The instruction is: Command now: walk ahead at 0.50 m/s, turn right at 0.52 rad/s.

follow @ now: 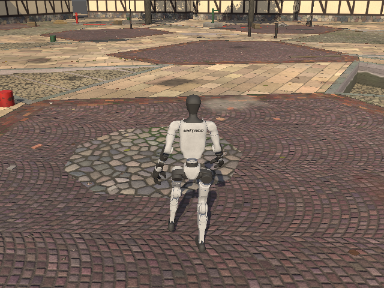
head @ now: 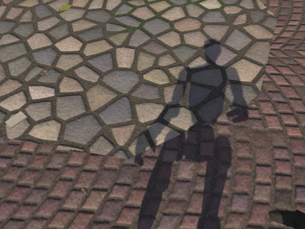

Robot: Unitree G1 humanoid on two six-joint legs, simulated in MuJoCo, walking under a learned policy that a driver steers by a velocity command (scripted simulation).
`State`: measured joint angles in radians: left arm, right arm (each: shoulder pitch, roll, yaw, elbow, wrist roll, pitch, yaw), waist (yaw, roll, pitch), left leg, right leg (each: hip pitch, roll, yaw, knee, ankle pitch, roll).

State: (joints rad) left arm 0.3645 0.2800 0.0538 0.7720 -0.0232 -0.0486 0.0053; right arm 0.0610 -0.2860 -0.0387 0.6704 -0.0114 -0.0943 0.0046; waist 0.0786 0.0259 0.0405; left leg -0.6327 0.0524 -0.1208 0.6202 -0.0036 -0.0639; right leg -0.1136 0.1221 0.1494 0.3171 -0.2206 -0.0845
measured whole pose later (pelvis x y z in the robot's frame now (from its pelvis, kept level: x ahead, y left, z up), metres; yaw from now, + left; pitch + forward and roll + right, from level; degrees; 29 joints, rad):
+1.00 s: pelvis +0.49 -0.04 -0.01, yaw +4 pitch +1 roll -3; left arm 0.22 0.30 0.08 0.81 -0.02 -0.05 0.02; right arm 0.12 -0.30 -0.07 0.67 0.01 0.01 0.04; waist 0.05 0.03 0.06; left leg -0.56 0.06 0.01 0.66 -0.10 0.01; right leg -0.08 -0.02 -0.21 0.36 -0.30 0.01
